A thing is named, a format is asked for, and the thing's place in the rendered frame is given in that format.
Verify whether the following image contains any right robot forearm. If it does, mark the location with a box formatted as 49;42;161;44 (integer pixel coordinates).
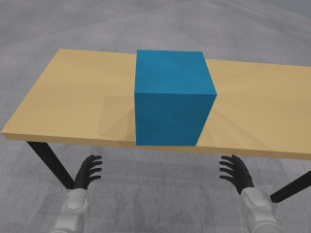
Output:
239;187;285;233

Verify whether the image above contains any robot left hand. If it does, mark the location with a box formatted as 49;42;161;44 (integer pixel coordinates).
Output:
72;154;103;190

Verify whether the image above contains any carton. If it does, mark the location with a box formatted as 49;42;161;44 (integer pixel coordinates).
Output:
134;50;218;147

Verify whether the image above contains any robot right hand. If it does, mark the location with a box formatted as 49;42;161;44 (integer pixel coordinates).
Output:
219;154;254;195

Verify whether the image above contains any left robot forearm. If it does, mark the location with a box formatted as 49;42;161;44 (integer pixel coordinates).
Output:
49;188;90;233

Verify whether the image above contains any table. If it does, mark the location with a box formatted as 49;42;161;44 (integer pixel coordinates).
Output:
0;49;311;203

